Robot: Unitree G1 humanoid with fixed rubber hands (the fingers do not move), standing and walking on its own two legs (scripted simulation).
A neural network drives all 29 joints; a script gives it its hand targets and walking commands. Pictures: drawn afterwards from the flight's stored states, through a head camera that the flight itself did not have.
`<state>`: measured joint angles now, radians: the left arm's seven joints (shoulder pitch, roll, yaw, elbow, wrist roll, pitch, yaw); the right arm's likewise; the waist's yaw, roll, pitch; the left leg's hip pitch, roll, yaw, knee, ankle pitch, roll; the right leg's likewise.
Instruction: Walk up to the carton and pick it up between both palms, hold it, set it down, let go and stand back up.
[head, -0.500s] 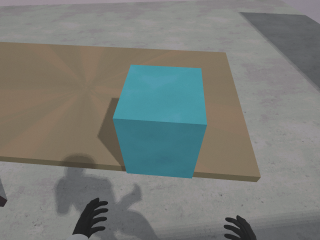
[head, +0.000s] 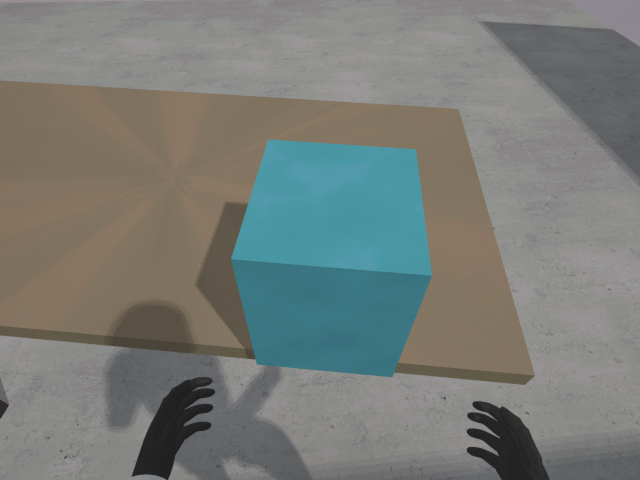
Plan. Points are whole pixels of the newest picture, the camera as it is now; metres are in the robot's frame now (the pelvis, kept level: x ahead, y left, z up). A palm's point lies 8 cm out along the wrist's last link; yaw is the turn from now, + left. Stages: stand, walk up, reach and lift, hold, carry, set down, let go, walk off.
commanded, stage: reach and lift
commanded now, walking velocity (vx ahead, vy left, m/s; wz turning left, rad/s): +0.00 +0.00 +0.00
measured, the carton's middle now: (332, 262) +0.41 +0.01 +0.04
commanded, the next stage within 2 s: none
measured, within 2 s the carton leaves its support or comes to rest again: neither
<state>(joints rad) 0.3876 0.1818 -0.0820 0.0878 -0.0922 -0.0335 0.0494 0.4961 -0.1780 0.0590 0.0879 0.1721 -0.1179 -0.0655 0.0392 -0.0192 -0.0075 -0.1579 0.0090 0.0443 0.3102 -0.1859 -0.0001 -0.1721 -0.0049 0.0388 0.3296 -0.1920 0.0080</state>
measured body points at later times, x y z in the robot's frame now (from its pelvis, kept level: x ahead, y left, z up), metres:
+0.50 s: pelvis +0.00 +0.00 +0.00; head -0.01 +0.00 +0.45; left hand +0.22 +0.20 +0.01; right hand +0.22 -0.19 +0.01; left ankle -0.02 +0.12 -0.75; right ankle -0.01 -0.13 -0.75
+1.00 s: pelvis +0.00 +0.00 +0.00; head +0.01 +0.01 +0.45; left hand +0.27 +0.21 +0.08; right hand +0.27 -0.19 +0.07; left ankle -0.02 +0.12 -0.75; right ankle -0.01 -0.13 -0.75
